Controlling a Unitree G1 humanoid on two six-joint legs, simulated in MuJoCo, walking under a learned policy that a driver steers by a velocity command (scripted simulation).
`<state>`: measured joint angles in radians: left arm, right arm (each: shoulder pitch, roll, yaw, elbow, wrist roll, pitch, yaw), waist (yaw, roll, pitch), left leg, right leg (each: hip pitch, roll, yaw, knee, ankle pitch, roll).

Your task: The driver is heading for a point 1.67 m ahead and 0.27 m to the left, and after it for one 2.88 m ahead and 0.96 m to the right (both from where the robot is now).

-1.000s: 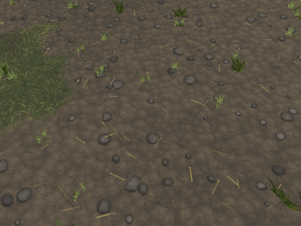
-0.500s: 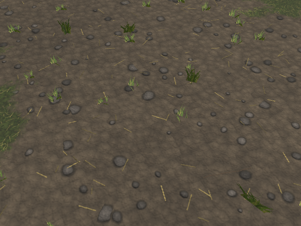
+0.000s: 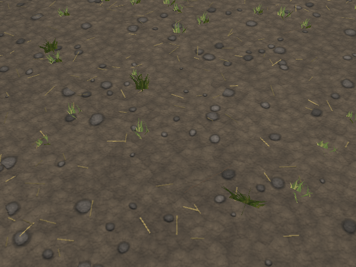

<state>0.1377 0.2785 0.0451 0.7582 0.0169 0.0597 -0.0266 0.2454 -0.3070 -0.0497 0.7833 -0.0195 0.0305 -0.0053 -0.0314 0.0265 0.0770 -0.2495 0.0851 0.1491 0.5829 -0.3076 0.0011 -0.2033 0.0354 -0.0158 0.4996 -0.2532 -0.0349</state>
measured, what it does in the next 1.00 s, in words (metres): steps on the spot: left foot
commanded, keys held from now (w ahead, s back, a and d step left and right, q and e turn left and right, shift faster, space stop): no key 1.00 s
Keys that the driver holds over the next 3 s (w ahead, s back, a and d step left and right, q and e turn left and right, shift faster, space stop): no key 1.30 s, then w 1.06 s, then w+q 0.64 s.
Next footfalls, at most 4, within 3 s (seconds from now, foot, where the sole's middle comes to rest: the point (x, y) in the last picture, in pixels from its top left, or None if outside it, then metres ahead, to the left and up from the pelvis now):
0.38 left None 0.01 0.11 -0.77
2.06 left None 0.43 0.04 -0.77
2.60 right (218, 194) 0.75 -0.13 -0.77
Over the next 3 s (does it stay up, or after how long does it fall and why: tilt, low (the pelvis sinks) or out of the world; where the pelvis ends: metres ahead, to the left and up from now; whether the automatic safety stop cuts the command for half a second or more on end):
stays up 0.77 -0.04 0.01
